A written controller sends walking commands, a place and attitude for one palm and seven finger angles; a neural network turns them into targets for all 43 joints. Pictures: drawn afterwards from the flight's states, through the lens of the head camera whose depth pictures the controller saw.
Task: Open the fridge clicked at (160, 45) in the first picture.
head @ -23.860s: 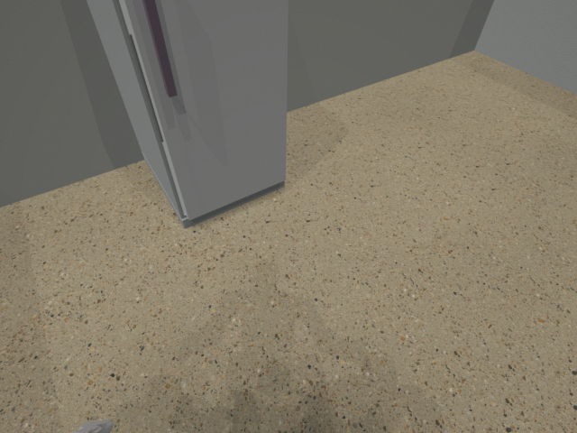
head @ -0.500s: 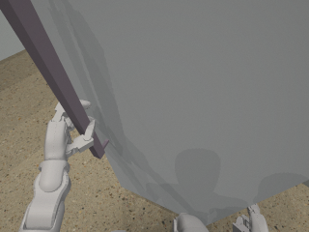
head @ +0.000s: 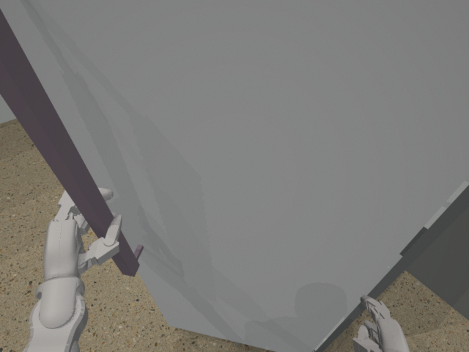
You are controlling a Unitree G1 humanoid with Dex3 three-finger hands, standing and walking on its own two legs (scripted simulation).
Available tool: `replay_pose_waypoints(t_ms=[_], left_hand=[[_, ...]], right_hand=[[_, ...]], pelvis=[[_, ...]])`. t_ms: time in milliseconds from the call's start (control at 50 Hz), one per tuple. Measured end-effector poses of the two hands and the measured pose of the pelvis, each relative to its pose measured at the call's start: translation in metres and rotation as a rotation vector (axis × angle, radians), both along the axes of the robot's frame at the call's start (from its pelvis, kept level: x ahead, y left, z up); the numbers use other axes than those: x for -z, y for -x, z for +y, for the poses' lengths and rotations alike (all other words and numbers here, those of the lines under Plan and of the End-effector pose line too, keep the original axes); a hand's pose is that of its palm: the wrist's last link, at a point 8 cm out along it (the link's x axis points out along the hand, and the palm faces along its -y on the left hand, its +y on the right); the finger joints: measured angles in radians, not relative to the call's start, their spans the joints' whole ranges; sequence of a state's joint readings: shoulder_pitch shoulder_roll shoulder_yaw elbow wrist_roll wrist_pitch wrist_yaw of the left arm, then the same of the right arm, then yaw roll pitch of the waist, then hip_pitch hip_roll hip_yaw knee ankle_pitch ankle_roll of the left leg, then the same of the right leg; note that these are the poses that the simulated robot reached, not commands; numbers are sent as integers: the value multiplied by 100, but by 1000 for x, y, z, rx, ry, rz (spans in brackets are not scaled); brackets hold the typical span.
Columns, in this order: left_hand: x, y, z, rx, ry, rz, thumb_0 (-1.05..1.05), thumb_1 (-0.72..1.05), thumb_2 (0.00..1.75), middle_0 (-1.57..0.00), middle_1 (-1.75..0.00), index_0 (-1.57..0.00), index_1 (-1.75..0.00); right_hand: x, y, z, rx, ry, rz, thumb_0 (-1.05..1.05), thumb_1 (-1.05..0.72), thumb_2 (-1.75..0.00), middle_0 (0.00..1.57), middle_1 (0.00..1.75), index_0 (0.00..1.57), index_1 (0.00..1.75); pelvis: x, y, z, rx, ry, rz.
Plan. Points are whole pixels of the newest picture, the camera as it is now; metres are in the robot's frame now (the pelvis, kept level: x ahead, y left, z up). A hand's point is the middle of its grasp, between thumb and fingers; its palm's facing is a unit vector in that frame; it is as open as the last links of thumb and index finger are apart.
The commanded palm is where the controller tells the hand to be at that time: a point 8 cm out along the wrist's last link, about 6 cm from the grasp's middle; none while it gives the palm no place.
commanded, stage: walk backward, drawing the door open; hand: left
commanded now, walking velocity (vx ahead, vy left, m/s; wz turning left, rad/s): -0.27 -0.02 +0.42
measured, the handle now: (92, 181) +0.31 +0.22 +0.17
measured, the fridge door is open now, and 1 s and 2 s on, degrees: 40 82 84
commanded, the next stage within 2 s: stop walking and hold the door back in 0.94 s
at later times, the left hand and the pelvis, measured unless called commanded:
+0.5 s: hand out of the picture +0.09 +0.17 +0.10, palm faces +0.43 -0.87 -0.25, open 6.2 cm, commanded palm +0.03 +0.20 +0.09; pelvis -0.12 -0.06 +0.01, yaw +13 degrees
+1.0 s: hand out of the picture -0.05 +0.09 +0.11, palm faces +0.53 -0.84 -0.11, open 6.3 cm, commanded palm -0.11 +0.12 +0.09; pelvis -0.21 -0.14 +0.02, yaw +32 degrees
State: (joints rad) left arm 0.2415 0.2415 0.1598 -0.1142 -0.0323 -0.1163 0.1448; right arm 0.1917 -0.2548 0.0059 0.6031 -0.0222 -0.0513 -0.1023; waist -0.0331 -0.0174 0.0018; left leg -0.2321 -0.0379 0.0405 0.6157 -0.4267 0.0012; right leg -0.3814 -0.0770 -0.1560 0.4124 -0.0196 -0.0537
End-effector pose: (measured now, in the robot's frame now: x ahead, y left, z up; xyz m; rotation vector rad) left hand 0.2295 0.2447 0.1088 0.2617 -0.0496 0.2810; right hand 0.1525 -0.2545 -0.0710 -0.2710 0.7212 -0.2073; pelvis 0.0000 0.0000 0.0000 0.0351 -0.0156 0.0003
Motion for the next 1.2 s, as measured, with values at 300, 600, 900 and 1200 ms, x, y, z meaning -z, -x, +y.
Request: replay_pose_waypoints(t_ms=[300,600,900,1200], left_hand=[[-4,113,-10,-43,33,46,-1,63,75,-37,-137,-36,-138],[-5,219,-50,-217,44,56,-1,64,72,-36,-135,-35,-140],[-1,300,-95,-199,138,-11,1,64,73,-39,-135,-32,-137],[-2,357,-157,-464,33,20,-4,60,79,-40,-137,-31,-140]], right_hand=[[10,60,52,-165,-129,64,1,-90,-90,21,30,21,30],[12,78,-10,-281,-58,82,1,-90,-90,21,30,21,30],[-9,116,21,-504,-69,24,1,-91,-90,20,30,20,30],[41,115,-15,-722,-171,131,1,-90,-90,21,30,21,30]], pelvis=[[-14,67,-15,-136,75,18],[-12,135,-79,-313,-9,53],[-12,199,-110,-528,54,-10],[2,215,-209,-613,6,-26]])
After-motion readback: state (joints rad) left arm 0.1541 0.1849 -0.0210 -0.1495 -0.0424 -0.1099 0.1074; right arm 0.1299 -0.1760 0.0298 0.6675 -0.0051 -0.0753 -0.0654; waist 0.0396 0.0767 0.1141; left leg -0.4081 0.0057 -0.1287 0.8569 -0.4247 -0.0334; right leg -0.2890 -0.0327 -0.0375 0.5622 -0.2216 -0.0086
